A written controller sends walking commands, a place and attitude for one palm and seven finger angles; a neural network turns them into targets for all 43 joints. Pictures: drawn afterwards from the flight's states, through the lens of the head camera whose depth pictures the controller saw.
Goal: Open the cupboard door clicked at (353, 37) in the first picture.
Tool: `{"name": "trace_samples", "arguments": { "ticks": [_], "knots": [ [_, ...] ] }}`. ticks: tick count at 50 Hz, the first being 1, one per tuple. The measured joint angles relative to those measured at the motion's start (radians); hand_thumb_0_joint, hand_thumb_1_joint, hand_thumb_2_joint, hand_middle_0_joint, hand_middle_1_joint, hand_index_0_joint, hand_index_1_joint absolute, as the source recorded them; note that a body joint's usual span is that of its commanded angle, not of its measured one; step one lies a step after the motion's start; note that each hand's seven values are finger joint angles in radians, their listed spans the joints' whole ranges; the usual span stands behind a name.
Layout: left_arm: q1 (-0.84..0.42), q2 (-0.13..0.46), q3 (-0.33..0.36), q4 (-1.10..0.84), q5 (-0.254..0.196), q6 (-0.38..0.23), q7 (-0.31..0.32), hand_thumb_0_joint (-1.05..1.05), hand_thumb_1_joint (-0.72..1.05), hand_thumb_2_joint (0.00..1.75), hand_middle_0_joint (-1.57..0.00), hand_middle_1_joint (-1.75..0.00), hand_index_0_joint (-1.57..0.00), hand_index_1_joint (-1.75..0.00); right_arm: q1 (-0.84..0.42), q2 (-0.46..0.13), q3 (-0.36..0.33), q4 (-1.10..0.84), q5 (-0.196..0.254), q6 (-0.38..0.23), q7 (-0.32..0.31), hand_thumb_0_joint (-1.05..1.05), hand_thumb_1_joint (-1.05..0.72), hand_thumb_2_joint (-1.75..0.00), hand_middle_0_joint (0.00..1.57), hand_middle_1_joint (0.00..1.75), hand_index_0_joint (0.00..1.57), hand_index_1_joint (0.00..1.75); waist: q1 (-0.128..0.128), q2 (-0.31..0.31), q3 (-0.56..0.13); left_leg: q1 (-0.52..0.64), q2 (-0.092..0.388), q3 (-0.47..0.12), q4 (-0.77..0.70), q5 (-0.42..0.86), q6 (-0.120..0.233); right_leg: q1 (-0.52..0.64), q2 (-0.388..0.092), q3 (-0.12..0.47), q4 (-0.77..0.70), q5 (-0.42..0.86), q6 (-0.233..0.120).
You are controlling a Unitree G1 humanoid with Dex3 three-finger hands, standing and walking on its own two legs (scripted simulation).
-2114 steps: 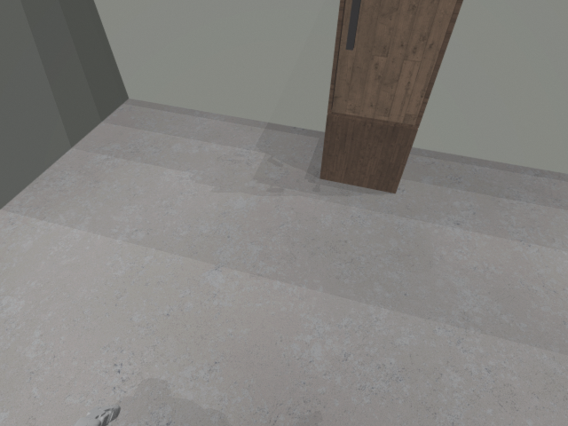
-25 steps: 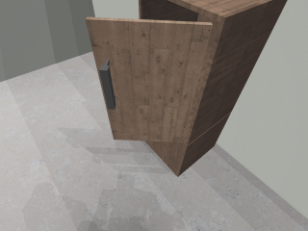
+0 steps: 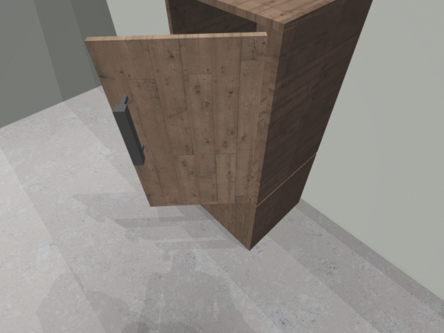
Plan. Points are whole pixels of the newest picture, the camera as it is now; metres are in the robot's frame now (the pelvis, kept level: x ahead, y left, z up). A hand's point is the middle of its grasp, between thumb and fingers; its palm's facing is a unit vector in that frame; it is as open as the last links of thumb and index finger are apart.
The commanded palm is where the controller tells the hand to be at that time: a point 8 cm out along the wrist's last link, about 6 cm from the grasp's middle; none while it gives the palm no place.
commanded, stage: come to a stop and stand still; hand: left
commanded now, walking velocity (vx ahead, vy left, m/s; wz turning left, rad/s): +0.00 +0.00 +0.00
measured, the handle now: (132, 131) +0.55 +0.24 +0.04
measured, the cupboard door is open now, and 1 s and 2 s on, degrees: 49 49 49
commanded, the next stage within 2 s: look again from close up in 0.42 s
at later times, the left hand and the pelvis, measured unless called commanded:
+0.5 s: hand out of the picture +0.00 +0.15 -0.17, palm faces +0.02 -0.99 -0.17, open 7.3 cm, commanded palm none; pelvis +0.02 -0.01 +0.00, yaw -1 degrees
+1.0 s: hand out of the picture +0.06 +0.21 -0.16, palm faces -0.01 -0.97 -0.25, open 7.4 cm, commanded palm none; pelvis +0.00 +0.01 +0.00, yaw -1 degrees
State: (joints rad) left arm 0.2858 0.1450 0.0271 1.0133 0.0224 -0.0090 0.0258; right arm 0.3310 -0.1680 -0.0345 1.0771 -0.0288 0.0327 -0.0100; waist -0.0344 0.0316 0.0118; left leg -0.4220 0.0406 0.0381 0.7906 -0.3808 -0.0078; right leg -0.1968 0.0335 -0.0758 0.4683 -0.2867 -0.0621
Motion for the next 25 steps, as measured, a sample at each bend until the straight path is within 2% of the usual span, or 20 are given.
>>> {"name": "trace_samples", "arguments": {
  "ticks": [3, 5, 7, 10, 18, 25],
  "knots": [
    [0.008, 0.0, -0.005, 0.017, -0.001, -0.006, 0.002, 0.01, 0.94, 0.9, -0.2, -0.3, -0.2, -0.3, -0.016, 0.017, 0.008, 0.007, 0.006, -0.012, -0.004, 0.0, -0.91, -0.9, 0.2, 0.29, 0.2, 0.3, 0.011, -0.011, 0.003, 0.075, -0.005, 0.018, -0.118, 0.027, -0.006, 0.015, 0.014, 0.002, -0.005, -0.003, -0.005],
    [0.013, -0.001, -0.009, 0.031, -0.007, -0.007, 0.001, 0.01, 0.94, 0.9, -0.2, -0.3, -0.2, -0.3, -0.028, 0.027, 0.016, 0.011, 0.009, -0.026, -0.009, 0.0, -0.91, -0.9, 0.2, 0.29, 0.2, 0.3, 0.015, -0.01, 0.006, 0.141, -0.007, 0.014, -0.244, 0.125, 0.006, 0.013, 0.029, -0.002, 0.019, -0.022, -0.003],
    [0.009, 0.003, -0.009, 0.053, -0.01, -0.001, 0.002, 0.01, 0.94, 0.9, -0.2, -0.3, -0.2, -0.3, -0.047, 0.045, 0.023, 0.031, 0.004, -0.033, -0.024, 0.01, -0.92, -0.9, 0.2, 0.29, 0.2, 0.3, 0.023, -0.044, 0.016, 0.166, -0.021, 0.023, -0.263, 0.142, 0.025, 0.024, 0.016, 0.007, 0.035, -0.037, 0.001],
    [0.016, -0.005, -0.014, 0.074, -0.011, 0.005, 0.004, 0.02, 0.94, 0.9, -0.2, -0.3, -0.2, -0.3, -0.055, 0.042, 0.029, 0.046, 0.007, -0.041, -0.028, 0.02, -0.94, -0.9, 0.2, 0.29, 0.2, 0.3, 0.037, -0.06, 0.01, 0.195, -0.03, 0.035, -0.295, 0.124, 0.028, 0.046, 0.008, 0.02, 0.008, -0.029, 0.006],
    [0.032, -0.034, -0.034, 0.112, -0.011, -0.01, 0.0, 0.01, 0.92, 0.9, -0.2, -0.3, -0.2, -0.3, -0.088, 0.018, 0.033, 0.058, 0.014, -0.05, -0.034, 0.02, -0.94, -0.9, 0.2, 0.29, 0.2, 0.3, 0.039, -0.038, 0.022, 0.232, -0.044, 0.038, -0.37, 0.158, 0.028, 0.073, -0.003, 0.023, -0.046, -0.006, 0.01],
    [0.041, -0.035, -0.038, 0.123, -0.01, -0.017, 0.005, 0.01, 0.92, 0.9, -0.2, -0.3, -0.2, -0.3, -0.087, 0.016, 0.038, 0.074, 0.014, -0.05, -0.031, 0.01, -0.94, -0.9, 0.2, 0.29, 0.2, 0.3, 0.037, -0.03, 0.017, 0.252, -0.047, 0.037, -0.396, 0.165, 0.023, 0.086, -0.004, 0.023, -0.057, -0.007, 0.006]
  ]
}}
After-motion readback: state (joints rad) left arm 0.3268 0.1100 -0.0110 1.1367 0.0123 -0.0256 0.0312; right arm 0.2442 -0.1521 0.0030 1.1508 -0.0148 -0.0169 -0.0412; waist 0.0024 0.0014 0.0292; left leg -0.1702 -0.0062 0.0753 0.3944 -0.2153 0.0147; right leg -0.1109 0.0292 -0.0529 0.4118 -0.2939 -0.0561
